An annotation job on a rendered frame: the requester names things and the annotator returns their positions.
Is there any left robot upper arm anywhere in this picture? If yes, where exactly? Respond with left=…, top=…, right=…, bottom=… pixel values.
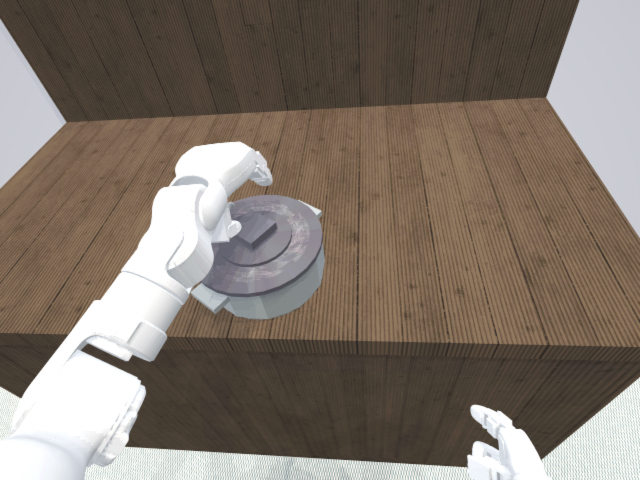
left=0, top=350, right=146, bottom=480

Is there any knob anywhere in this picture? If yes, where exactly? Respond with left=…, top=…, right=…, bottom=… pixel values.
left=233, top=210, right=277, bottom=250

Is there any table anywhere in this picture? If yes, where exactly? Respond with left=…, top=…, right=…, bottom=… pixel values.
left=0, top=0, right=640, bottom=467

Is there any left robot forearm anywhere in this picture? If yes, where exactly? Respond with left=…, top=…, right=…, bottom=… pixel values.
left=11, top=170, right=228, bottom=434

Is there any left robot hand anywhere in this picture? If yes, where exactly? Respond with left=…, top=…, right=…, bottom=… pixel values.
left=175, top=142, right=273, bottom=243

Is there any right robot hand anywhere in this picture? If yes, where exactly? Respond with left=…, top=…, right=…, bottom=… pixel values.
left=467, top=405, right=546, bottom=480

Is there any lid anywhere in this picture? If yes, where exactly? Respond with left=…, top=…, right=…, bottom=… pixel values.
left=201, top=195, right=323, bottom=297

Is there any pot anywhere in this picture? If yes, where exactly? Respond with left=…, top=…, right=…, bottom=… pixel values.
left=191, top=200, right=325, bottom=320

